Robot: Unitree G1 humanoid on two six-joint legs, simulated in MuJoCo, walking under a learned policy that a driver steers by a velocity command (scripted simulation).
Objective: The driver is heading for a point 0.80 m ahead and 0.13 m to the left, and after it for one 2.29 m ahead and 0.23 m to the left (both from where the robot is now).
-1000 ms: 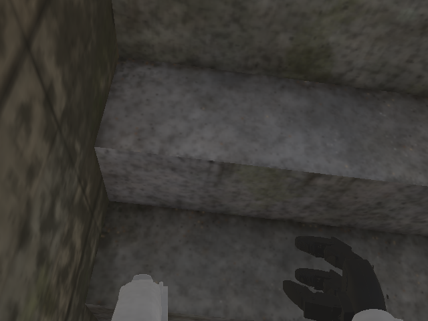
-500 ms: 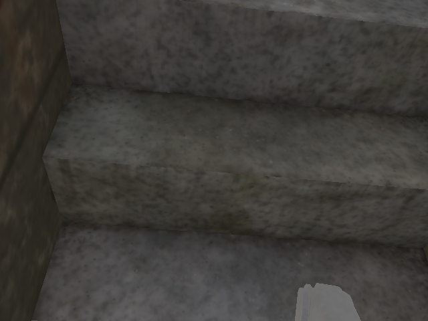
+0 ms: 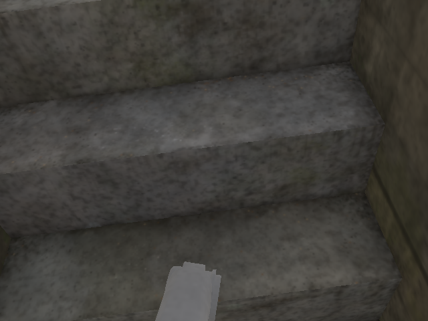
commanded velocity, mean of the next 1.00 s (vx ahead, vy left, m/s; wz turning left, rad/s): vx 0.50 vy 0.00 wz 0.35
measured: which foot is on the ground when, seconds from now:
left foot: up 0.00-0.38, down 0.40-0.86, up 0.88-1.00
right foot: down 0.00-0.34, up 0.36-0.80, down 0.82-1.00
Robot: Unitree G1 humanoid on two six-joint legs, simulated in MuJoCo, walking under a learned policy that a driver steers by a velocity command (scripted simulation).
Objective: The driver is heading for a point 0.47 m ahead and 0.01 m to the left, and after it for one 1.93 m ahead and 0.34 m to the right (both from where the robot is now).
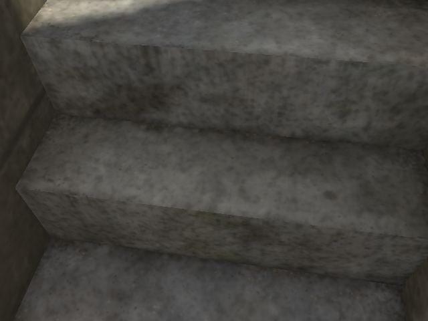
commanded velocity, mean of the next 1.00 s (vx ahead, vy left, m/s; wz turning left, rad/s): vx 0.50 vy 0.00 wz -0.18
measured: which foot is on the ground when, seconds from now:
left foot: up 0.00-0.30, down 0.32-0.84, up 0.86-1.00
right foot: down 0.00-0.30, up 0.32-0.84, down 0.86-1.00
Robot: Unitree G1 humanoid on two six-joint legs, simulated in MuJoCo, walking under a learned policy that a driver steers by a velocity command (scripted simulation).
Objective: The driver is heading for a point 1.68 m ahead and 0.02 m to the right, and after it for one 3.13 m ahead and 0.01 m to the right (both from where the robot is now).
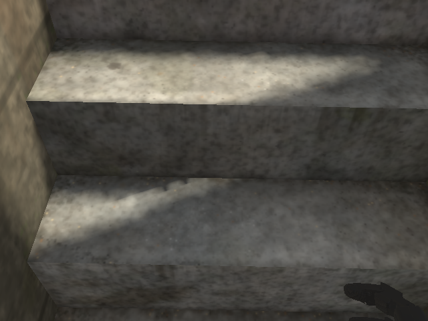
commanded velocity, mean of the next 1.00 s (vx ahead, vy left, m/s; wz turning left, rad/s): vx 0.42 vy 0.00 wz -0.27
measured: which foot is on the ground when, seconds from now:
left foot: up 0.00-0.34, down 0.36-0.94, up 0.96-1.00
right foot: down 0.00-0.36, up 0.38-0.88, down 0.90-1.00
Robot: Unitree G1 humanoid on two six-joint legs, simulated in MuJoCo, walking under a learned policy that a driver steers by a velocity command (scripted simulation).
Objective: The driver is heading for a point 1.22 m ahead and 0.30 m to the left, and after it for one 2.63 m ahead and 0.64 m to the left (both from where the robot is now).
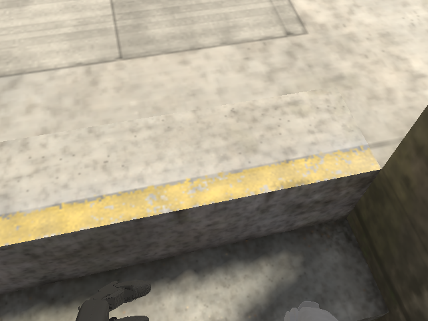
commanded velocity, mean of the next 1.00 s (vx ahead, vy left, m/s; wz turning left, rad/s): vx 0.04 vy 0.00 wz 0.39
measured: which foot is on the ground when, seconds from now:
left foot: up 0.00-0.34, down 0.36-0.76, up 0.78-1.00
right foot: down 0.00-0.36, up 0.38-0.74, down 0.76-1.00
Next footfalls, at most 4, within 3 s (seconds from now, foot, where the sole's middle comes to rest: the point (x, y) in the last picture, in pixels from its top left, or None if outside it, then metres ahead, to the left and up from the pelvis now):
0.36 left None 0.08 0.15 -0.63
0.76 right None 0.13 -0.08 -0.63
1.26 left None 0.08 0.08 -0.63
1.78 right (225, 299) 0.34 0.00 -0.41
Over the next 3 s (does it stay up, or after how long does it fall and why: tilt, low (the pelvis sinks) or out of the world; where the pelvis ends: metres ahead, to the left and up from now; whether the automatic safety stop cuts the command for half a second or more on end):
stays up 0.77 0.37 0.57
